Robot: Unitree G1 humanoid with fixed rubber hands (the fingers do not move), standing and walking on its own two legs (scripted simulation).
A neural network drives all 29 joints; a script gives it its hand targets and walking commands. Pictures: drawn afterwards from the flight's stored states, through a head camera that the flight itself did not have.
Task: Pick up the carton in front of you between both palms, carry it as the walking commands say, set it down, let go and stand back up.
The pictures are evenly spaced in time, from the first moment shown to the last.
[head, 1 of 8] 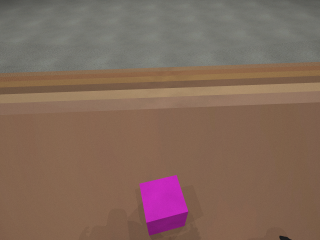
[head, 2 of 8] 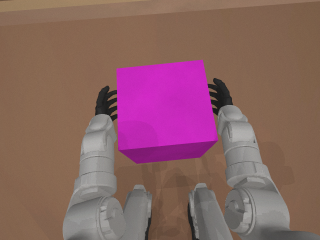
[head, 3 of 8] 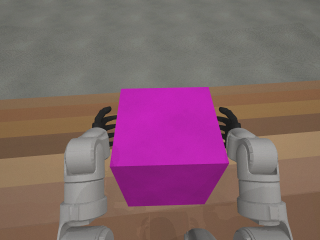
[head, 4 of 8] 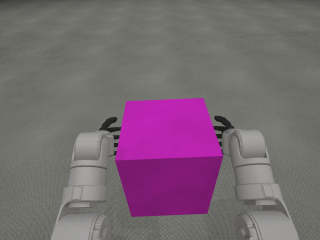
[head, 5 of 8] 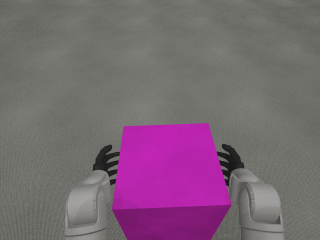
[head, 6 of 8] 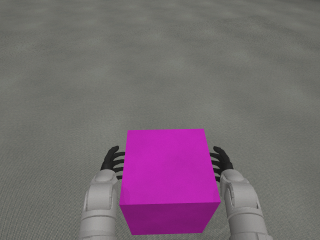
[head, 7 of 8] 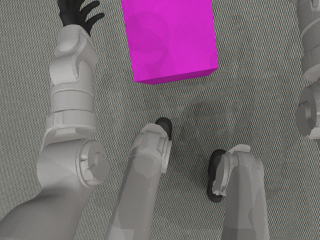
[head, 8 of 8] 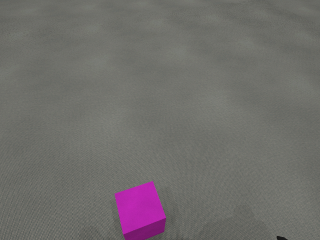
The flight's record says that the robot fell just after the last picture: no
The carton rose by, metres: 0.69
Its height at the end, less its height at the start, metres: -0.76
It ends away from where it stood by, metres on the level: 5.43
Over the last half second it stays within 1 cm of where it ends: yes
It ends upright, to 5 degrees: yes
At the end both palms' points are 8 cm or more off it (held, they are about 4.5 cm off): yes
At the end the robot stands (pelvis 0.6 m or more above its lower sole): yes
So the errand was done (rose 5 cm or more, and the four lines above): yes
